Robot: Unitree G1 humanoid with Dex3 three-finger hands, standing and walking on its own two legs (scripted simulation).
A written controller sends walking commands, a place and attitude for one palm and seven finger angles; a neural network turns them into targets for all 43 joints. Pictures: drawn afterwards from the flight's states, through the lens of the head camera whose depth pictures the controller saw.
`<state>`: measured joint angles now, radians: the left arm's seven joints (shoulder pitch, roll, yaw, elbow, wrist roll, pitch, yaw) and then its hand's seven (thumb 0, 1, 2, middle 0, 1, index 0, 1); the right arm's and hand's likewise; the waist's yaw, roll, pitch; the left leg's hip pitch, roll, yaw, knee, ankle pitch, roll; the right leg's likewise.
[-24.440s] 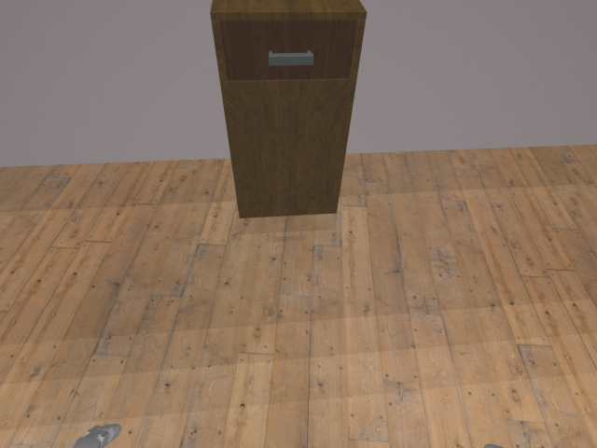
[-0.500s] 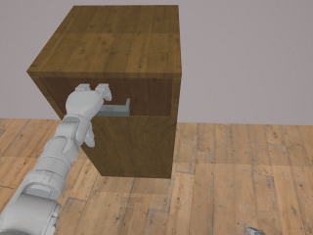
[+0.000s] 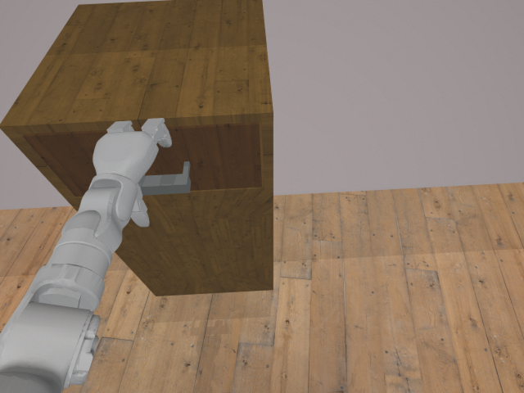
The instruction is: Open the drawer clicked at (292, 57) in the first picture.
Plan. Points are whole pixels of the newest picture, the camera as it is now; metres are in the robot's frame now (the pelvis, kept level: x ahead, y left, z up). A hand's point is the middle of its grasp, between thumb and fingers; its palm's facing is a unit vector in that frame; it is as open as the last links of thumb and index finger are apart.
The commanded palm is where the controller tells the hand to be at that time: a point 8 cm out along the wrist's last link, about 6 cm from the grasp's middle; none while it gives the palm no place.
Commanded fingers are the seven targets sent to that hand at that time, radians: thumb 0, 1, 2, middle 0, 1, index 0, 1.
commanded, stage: re-aim the fingers above the handle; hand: left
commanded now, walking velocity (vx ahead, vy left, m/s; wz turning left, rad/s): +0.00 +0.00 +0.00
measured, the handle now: (154, 176) +0.50 +0.21 +0.00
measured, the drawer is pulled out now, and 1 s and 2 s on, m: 0.00 0.00 0.00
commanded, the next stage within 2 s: lower the fingers behind the handle in 1.42 s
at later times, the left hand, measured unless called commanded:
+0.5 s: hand (141, 170) +0.45 +0.20 +0.07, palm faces +0.05 -0.07 -1.00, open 13.8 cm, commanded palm +0.43 +0.23 +0.12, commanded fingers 0.00 -0.50 0.30 -0.30 -1.20 -0.30 -1.20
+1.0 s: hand (141, 179) +0.44 +0.20 +0.07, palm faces +0.01 -0.07 -1.00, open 13.8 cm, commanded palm +0.42 +0.23 +0.12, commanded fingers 0.00 -0.50 0.30 -0.30 -1.20 -0.30 -1.20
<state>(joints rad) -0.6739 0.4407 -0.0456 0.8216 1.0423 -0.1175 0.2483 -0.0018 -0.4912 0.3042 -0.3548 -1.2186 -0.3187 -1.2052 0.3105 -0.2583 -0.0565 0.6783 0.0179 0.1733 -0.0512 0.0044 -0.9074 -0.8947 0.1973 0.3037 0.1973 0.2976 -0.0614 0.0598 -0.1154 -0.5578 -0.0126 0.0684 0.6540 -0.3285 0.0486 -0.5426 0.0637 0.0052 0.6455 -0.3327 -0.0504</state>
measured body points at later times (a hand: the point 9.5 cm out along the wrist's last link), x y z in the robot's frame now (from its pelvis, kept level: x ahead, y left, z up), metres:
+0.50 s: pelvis +0.00 +0.01 +0.00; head +0.06 +0.00 +0.45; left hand +0.45 +0.20 +0.13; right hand +0.10 -0.26 -0.13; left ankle -0.01 +0.09 -0.72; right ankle -0.02 -0.09 -0.72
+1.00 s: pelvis +0.00 +0.01 +0.00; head +0.06 -0.01 +0.45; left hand +0.43 +0.20 +0.12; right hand +0.07 -0.27 -0.13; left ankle -0.01 +0.09 -0.72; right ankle -0.02 -0.09 -0.72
